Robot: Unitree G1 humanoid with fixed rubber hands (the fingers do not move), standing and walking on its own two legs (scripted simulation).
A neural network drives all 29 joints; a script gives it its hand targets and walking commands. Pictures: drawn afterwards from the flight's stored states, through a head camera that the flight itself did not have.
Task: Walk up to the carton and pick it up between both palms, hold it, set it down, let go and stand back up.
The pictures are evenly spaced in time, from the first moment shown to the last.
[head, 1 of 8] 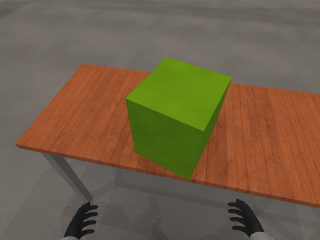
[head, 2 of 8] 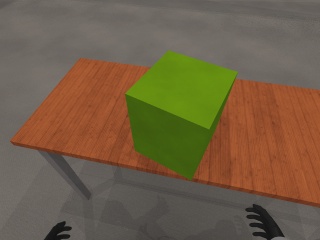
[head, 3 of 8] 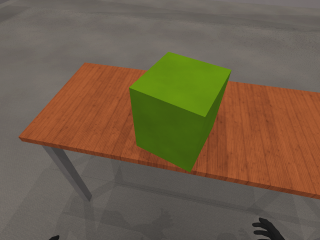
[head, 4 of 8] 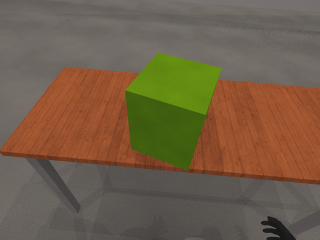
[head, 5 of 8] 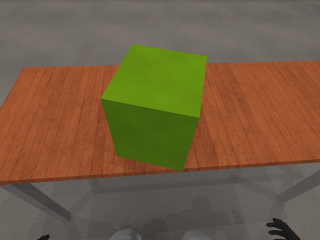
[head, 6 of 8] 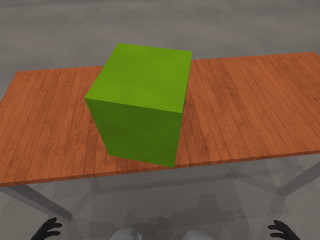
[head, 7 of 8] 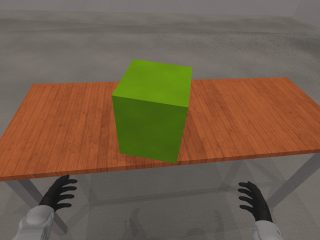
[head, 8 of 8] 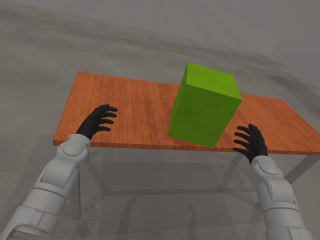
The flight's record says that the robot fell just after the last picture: yes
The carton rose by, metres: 0.00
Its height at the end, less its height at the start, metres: +0.00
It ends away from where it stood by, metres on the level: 0.00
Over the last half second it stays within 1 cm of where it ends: yes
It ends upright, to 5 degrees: yes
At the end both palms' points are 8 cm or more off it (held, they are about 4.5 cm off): yes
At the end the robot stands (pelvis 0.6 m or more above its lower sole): yes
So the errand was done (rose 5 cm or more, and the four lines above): no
